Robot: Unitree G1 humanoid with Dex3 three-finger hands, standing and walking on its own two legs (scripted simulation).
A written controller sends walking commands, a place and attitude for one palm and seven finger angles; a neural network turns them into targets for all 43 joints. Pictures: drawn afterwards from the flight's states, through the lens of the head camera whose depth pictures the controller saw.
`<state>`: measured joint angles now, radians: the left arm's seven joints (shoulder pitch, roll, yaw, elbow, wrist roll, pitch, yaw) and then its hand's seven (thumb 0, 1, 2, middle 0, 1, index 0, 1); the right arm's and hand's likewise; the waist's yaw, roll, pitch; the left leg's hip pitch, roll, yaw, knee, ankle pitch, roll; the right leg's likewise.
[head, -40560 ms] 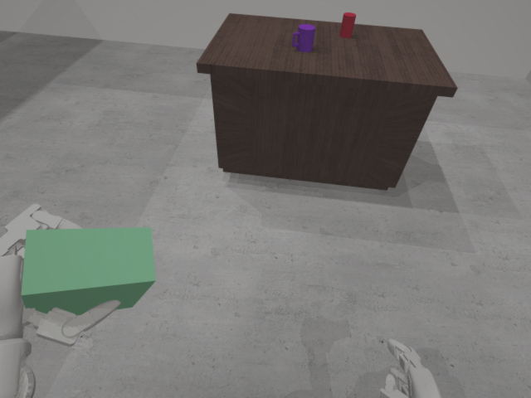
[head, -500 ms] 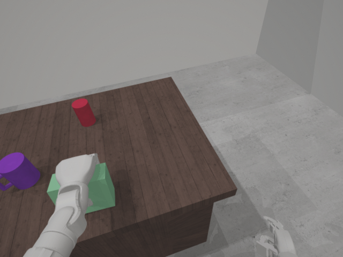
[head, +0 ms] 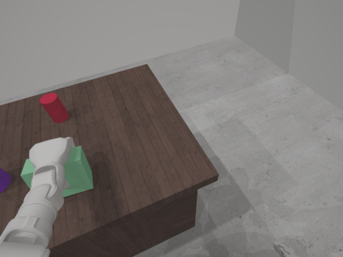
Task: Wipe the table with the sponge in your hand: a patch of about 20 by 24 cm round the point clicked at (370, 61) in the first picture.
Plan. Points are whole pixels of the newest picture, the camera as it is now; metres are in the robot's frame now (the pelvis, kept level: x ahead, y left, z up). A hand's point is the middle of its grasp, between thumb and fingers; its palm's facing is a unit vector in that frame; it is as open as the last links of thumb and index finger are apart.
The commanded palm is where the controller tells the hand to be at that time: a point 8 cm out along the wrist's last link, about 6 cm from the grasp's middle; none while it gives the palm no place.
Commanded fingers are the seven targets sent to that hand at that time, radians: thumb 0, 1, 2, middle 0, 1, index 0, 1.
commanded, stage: wipe forward along the first lane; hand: left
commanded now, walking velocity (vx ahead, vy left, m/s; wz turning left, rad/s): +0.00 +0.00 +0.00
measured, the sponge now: (63, 178) +0.31 +0.33 -0.03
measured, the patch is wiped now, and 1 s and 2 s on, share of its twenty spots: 0.45 0.45 0.55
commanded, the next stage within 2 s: slide across to the middle lane in 0.74 s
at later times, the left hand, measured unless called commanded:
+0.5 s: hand (57, 150) +0.37 +0.36 +0.02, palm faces -0.17 -0.02 -0.99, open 10.3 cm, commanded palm +0.37 +0.36 +0.05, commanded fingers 0.00 0.10 1.30 -1.20 -1.60 -1.20 -1.60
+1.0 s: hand (55, 139) +0.41 +0.38 +0.02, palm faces -0.14 +0.02 -0.99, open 10.3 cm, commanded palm +0.41 +0.35 +0.06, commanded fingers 0.00 0.10 1.30 -1.20 -1.60 -1.20 -1.60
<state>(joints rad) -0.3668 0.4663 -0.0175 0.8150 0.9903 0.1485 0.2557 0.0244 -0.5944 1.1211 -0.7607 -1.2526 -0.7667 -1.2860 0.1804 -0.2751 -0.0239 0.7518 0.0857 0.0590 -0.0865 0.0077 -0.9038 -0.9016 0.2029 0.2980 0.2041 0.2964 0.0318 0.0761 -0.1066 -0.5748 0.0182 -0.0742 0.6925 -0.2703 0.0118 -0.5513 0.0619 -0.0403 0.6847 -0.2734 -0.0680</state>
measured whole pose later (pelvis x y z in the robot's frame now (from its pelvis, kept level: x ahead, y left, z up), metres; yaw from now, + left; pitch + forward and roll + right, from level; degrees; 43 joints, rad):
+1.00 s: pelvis +0.01 +0.05 +0.00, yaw -1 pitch +14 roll -3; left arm -0.62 0.55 0.01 1.06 1.04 0.12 0.28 0.02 -0.60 1.13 -0.75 -1.27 -0.76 -1.32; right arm 0.25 -0.26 -0.03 0.75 0.08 0.08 -0.04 0.00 -0.90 -0.90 0.20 0.30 0.21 0.30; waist -0.03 0.05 -0.15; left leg -0.71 -0.01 -0.05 0.76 -0.29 0.02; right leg -0.65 0.04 -0.01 0.67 -0.27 0.00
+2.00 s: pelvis +0.06 +0.04 +0.01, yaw -1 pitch +9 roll -1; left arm -0.42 0.32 -0.15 0.76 0.98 0.41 0.32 -0.01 -0.51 1.10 -0.65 -1.37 -0.66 -1.41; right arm 0.13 -0.27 -0.03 0.73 0.09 0.17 -0.01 0.01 -0.91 -0.90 0.20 0.30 0.20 0.30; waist 0.01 0.05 -0.15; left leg -0.46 -0.01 -0.05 0.61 -0.31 0.01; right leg -0.41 0.04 0.00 0.54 -0.29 -0.01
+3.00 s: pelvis +0.06 +0.04 +0.01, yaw -1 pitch +4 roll -1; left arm -0.09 0.23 -0.34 0.36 1.00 0.55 0.31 0.00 -0.49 1.07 -0.61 -1.40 -0.64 -1.41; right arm 0.03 -0.24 0.00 0.66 0.09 0.21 0.03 0.01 -0.91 -0.90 0.20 0.30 0.20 0.30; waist 0.07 0.07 -0.15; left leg -0.36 -0.02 -0.04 0.61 -0.32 0.01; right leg -0.33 0.03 0.01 0.58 -0.32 -0.02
